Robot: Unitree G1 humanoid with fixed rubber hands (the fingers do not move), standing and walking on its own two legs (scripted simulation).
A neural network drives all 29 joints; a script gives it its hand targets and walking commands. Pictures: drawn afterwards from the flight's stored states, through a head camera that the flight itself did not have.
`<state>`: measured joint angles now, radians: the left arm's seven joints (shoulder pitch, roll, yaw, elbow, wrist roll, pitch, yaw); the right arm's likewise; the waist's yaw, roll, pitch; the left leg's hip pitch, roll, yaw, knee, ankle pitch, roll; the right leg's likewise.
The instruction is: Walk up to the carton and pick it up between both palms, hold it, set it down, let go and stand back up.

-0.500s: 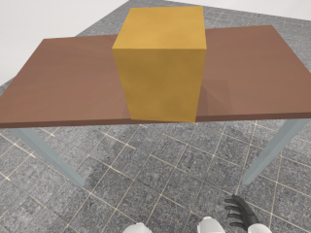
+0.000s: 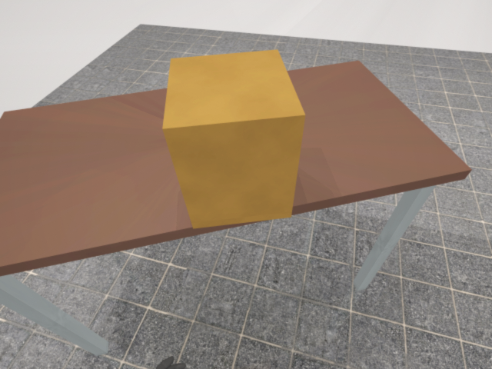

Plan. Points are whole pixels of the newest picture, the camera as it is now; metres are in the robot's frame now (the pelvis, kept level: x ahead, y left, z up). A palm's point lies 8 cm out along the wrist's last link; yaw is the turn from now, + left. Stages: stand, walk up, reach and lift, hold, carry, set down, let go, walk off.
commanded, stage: walk up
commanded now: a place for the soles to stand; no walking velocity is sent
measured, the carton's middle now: (234, 142) +0.50 +0.03 +0.10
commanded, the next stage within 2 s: reach and lift in 1.08 s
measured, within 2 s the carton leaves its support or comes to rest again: neither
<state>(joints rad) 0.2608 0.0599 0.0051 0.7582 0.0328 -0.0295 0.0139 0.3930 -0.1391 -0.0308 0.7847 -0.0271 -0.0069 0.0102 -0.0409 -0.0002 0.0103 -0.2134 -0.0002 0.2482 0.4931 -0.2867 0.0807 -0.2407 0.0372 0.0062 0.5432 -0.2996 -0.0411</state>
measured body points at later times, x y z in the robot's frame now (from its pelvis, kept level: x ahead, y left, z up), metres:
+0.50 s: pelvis +0.00 +0.01 +0.00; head +0.00 +0.00 +0.45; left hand +0.08 +0.22 -0.13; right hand +0.04 -0.21 -0.14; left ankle +0.00 +0.06 -0.73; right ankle -0.01 -0.09 -0.73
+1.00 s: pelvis +0.01 +0.01 +0.00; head +0.01 -0.01 +0.45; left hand +0.09 +0.22 -0.13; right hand +0.03 -0.22 -0.15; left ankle +0.00 +0.06 -0.73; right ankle -0.01 -0.09 -0.73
